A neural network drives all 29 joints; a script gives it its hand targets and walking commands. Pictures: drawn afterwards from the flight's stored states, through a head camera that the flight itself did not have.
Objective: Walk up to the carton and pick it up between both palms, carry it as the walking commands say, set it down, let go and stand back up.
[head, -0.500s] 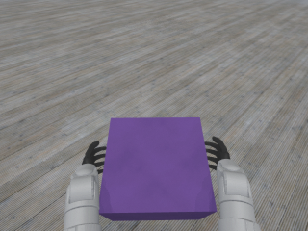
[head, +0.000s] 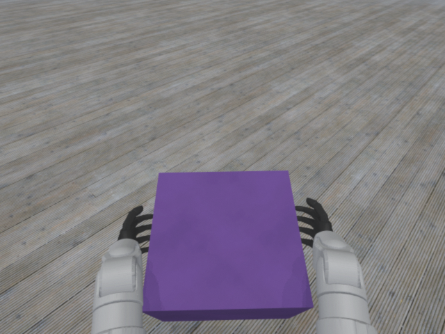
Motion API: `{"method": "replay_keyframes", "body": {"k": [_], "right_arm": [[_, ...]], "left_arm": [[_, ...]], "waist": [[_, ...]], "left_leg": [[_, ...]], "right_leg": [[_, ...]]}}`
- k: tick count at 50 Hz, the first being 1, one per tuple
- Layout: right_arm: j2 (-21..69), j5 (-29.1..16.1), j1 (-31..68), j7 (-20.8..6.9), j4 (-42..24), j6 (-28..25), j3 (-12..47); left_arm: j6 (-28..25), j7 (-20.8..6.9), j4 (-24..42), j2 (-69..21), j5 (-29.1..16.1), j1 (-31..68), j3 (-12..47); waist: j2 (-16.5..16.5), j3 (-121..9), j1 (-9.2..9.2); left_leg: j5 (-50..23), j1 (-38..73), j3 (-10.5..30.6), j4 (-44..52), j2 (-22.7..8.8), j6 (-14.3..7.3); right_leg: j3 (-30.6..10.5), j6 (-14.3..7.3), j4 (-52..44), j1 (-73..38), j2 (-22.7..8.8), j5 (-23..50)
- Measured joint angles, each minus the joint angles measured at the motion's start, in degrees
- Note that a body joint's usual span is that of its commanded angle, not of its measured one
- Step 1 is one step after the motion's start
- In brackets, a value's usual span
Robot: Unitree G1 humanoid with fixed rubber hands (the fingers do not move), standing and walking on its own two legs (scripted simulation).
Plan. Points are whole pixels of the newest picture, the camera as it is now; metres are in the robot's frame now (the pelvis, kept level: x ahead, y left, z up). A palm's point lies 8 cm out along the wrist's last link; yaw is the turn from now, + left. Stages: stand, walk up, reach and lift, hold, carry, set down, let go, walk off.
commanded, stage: hold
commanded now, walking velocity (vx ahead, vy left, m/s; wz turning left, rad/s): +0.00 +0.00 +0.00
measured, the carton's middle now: (224, 247) +0.32 +0.00 -0.04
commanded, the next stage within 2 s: carry in 0.26 s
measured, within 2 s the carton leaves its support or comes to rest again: neither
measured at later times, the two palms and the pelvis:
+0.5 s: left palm (146, 229) +0.30 +0.15 +0.06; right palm (328, 218) +0.32 -0.20 +0.06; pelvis +0.03 -0.04 -0.01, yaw +3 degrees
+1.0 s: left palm (164, 152) +0.52 +0.14 +0.07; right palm (304, 141) +0.54 -0.20 +0.08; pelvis +0.25 -0.05 +0.00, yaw +5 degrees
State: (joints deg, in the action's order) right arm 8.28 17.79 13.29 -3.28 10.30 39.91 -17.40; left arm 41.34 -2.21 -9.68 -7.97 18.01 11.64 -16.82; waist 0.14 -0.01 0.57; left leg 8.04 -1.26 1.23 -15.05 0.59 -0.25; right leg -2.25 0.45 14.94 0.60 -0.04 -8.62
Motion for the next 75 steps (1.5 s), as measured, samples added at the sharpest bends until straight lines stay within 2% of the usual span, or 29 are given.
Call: {"method": "replay_keyframes", "body": {"k": [13,14,17,19,20,23,24,26,28,31,36,38,40,43,45,48,52,56,58,59,60,62,63,65,69,72,75], "right_arm": [[-0.12,-0.30,-0.01,0.67,-0.17,-0.04,0.38],[-0.27,-0.53,-0.20,1.08,-0.52,-0.03,0.81],[-0.05,-1.66,-0.78,2.36,-1.39,0.34,1.97],[-0.18,-2.89,-1.33,3.41,-3.46,1.55,3.58],[-0.25,-3.45,-1.64,3.95,-4.89,2.40,4.23],[-0.69,-4.97,-2.96,6.09,-10.05,5.76,4.80],[-1.02,-5.56,-3.36,7.12,-11.38,6.97,4.68],[-2.34,-7.28,-3.98,7.64,-13.39,9.75,4.27],[-3.29,-9.55,-4.19,7.89,-15.78,12.97,4.19],[-3.67,-11.84,-3.73,8.51,-19.90,16.90,4.54],[-3.03,-12.55,-2.50,9.57,-25.51,22.15,5.42],[-2.29,-12.09,-1.38,9.81,-26.44,23.72,5.57],[-0.65,-10.90,-0.40,10.16,-25.19,23.92,6.26],[-0.10,-9.72,-1.33,11.19,-24.17,25.37,7.40],[-0.40,-9.72,-2.59,11.54,-24.71,26.21,7.17],[-0.51,-10.58,-3.17,12.04,-26.47,26.54,5.93],[-0.39,-11.30,-2.42,11.69,-29.04,26.01,4.87],[-0.34,-11.28,-2.10,10.77,-31.41,26.02,4.80],[-0.33,-11.00,-2.04,10.29,-32.31,26.34,4.72],[-0.66,-10.77,-1.63,9.91,-32.25,26.38,4.53],[-1.35,-10.57,-0.93,9.39,-31.47,26.43,4.15],[-2.51,-10.34,-0.24,8.61,-29.87,27.14,3.47],[-2.62,-10.36,-0.24,8.62,-29.22,27.44,3.33],[-1.93,-10.51,-0.76,9.37,-28.71,27.51,3.36],[-0.26,-10.36,-2.90,10.53,-30.70,26.18,4.45],[-0.57,-9.71,-3.66,9.25,-31.60,25.46,5.03],[-0.61,-9.18,-3.93,8.37,-31.44,25.13,5.06]], "left_arm": [[-0.04,0.29,-0.15,0.08,-0.25,0.30,0.19],[0.02,0.67,-0.09,0.34,-0.49,0.49,0.70],[0.55,1.28,0.46,1.80,-1.79,0.37,1.76],[1.76,1.74,2.35,3.21,-4.07,-0.09,2.79],[2.68,2.13,3.58,3.77,-5.32,-0.17,3.37],[5.95,4.33,7.33,3.56,-7.88,-0.06,5.59],[7.12,5.20,8.26,3.00,-8.08,0.13,6.45],[9.43,7.26,9.96,1.46,-8.16,-0.31,7.64],[12.67,9.57,13.97,0.59,-9.40,-1.76,8.56],[17.30,11.15,20.68,0.37,-10.65,-2.83,9.08],[23.14,10.83,27.61,0.30,-10.86,-2.10,7.75],[24.85,10.61,29.30,0.39,-10.76,-1.61,6.83],[25.96,9.89,29.44,1.80,-11.02,-1.33,5.49],[27.75,8.97,26.86,2.87,-11.42,-0.62,4.48],[28.21,9.33,25.28,2.40,-11.55,-0.06,4.74],[27.55,9.39,25.04,1.47,-10.99,0.49,5.49],[26.48,8.60,27.48,0.78,-9.78,1.05,6.03],[26.29,8.37,30.84,0.12,-9.54,0.37,6.09],[26.47,8.43,31.86,-0.12,-9.53,0.24,6.22],[26.20,8.61,31.65,-0.12,-9.62,0.36,6.56],[25.67,8.97,30.70,-0.17,-9.68,0.60,7.05],[25.77,9.90,28.90,-0.26,-9.75,1.02,7.93],[26.09,10.27,28.32,-0.26,-9.89,0.99,8.03],[26.47,10.60,27.97,-0.18,-10.23,0.50,7.71],[25.49,9.89,29.02,0.06,-11.00,-0.73,6.80],[24.80,9.98,30.17,0.21,-11.65,-1.70,7.23],[24.74,10.44,30.61,0.29,-12.09,-2.28,7.54]], "waist": [[-0.01,-0.74,-0.07],[-0.15,-1.56,-0.21],[-0.48,-4.25,-0.84],[-0.37,-5.38,-1.31],[-0.25,-5.78,-1.52],[1.13,-6.86,-1.73],[0.76,-7.39,-1.82],[0.21,-8.29,-1.59],[-0.24,-8.67,-1.31],[-0.68,-8.45,-1.02],[-0.71,-7.99,-1.19],[-1.02,-7.58,-1.44],[-2.35,-7.32,-1.41],[-1.68,-6.71,-1.35],[-1.22,-6.23,-0.98],[-0.56,-5.20,-0.02],[-0.68,-3.92,0.62],[-0.86,-3.48,0.62],[-0.96,-3.86,0.42],[-0.18,-4.02,-0.11],[1.28,-3.78,-0.78],[2.18,-2.91,-1.09],[2.15,-2.37,-1.01],[1.98,-1.40,-1.01],[1.62,-0.84,-2.16],[1.21,-1.59,-2.91],[0.50,-2.38,-2.86]], "left_leg": [[0.42,-1.76,0.22,-1.47,-0.12,0.16],[1.23,-3.69,0.33,-3.45,-0.11,0.23],[4.35,-8.44,0.29,-8.38,-0.63,0.11],[5.18,-10.53,0.28,-9.98,-1.44,0.62],[5.62,-11.37,0.44,-10.56,-1.89,0.94],[9.44,-14.21,2.16,-14.44,-3.84,1.47],[12.74,-16.07,1.26,-18.13,-4.19,1.22],[16.63,-20.61,-1.74,-27.19,-5.09,0.75],[16.27,-24.04,-4.38,-31.93,-5.89,0.65],[13.83,-26.90,-6.94,-30.40,-6.10,0.63],[8.75,-27.19,-10.86,-20.21,-4.82,-0.61],[4.10,-24.35,-13.36,-14.71,-4.06,-1.81],[3.68,-23.73,-14.74,-17.07,-4.08,-3.16],[6.89,-20.02,-14.95,-15.36,-4.97,-2.42],[6.36,-16.42,-14.39,-11.43,-5.34,-1.02],[5.64,-11.20,-13.34,-5.60,-6.27,0.12],[6.34,-5.23,-12.75,-0.67,-8.00,2.69],[10.68,-0.17,-12.25,-0.97,-10.12,6.30],[15.48,0.73,-11.34,-6.13,-11.58,7.72],[18.45,-0.47,-10.59,-11.72,-13.09,7.28],[19.18,-3.63,-8.30,-19.99,-14.22,6.01],[19.99,-12.75,-3.72,-38.08,-11.84,3.11],[19.52,-16.93,-3.24,-44.38,-10.26,2.00],[16.68,-23.25,-4.61,-49.20,-8.21,0.83],[12.67,-30.11,-8.32,-42.03,-6.44,-0.15],[9.90,-31.87,-10.10,-32.10,-5.88,-0.60],[5.19,-31.14,-11.72,-23.67,-5.04,-1.30]], "right_leg": [[0.32,-0.09,1.52,1.71,0.12,-0.58],[0.65,-0.16,3.93,3.78,0.08,-1.87],[2.22,-0.79,12.71,10.15,0.02,-11.75],[3.82,-1.00,15.22,13.02,0.11,-14.25],[4.47,-1.25,14.39,13.55,0.32,-14.17],[6.80,-2.20,10.15,12.66,2.04,-7.28],[7.48,-2.83,9.22,12.51,1.98,-4.86],[8.96,-3.68,7.93,11.78,1.70,-4.68],[9.67,-3.99,5.46,10.31,1.53,-5.57],[10.16,-3.83,2.67,8.33,1.20,-5.95],[11.05,-3.30,3.78,5.69,1.17,-10.35],[10.86,-2.81,9.01,5.71,0.79,-14.79],[9.10,-1.92,23.01,11.00,-0.37,-17.02],[6.64,-1.68,43.13,21.88,-0.15,-13.41],[6.33,-1.19,46.05,27.19,-1.53,-9.94],[6.29,-0.50,40.13,32.53,-3.97,-5.39],[7.17,-0.23,26.22,35.72,-5.75,1.47],[9.56,-0.66,14.23,33.05,-5.17,6.91],[11.72,-1.22,9.89,28.97,-4.27,5.74],[12.64,-1.99,10.62,28.37,-3.56,8.19],[13.41,-2.76,13.96,29.11,-2.57,6.58],[14.25,-3.82,15.95,28.44,-2.12,1.77],[14.59,-4.08,15.02,27.16,-2.15,0.56],[15.16,-3.86,11.94,23.89,-2.02,0.14],[15.66,-4.65,6.69,17.44,-0.67,-1.23],[15.56,-4.79,4.64,13.21,0.58,-3.31],[15.01,-4.36,5.24,9.49,1.32,-6.87]]}}
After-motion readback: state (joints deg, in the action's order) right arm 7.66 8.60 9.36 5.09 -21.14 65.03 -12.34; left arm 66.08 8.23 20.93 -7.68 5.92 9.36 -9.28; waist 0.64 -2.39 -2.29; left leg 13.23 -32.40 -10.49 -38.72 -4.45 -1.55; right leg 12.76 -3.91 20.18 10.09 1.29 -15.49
